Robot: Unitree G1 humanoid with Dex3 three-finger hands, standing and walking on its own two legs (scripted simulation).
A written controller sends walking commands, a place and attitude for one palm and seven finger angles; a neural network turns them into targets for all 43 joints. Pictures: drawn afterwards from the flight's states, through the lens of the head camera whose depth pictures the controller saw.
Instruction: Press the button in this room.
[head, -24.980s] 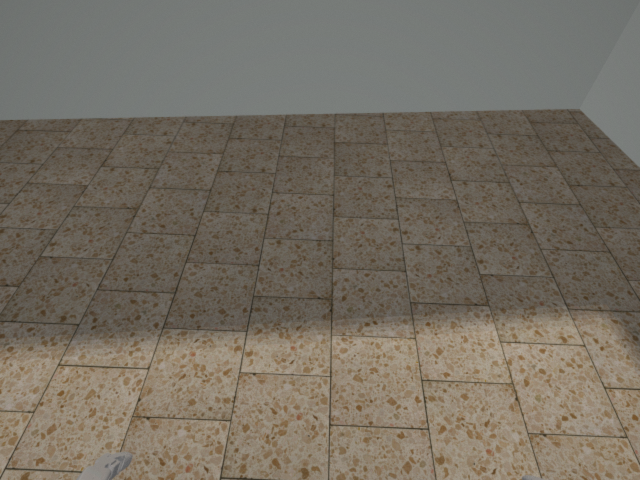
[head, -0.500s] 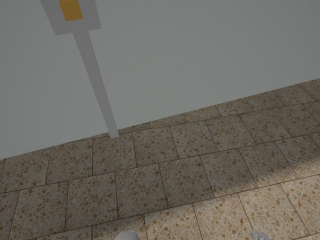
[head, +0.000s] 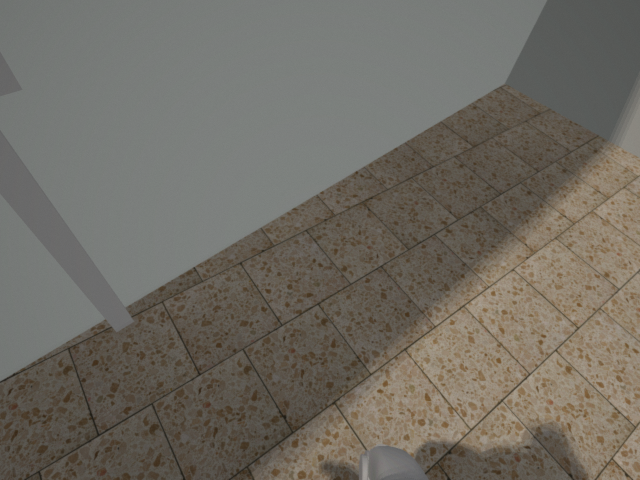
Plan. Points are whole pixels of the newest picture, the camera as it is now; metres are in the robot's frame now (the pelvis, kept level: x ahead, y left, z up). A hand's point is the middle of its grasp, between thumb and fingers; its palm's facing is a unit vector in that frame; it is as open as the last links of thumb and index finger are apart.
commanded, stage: walk to a spot facing it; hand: left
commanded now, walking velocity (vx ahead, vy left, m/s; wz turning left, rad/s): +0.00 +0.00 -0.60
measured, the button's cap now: out of the picture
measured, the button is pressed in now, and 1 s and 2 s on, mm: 0 0 0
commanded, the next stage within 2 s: none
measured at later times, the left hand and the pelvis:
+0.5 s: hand (223, 430) +0.20 +0.14 -0.16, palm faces -0.29 -0.92 -0.27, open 7.3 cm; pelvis +0.06 -0.03 +0.00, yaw -18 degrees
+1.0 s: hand (205, 380) +0.27 +0.19 -0.18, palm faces -0.54 -0.82 -0.20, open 7.3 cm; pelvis +0.10 +0.04 +0.00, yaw -37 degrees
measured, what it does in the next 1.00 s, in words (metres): walks ahead, turning right: right foot, then left foot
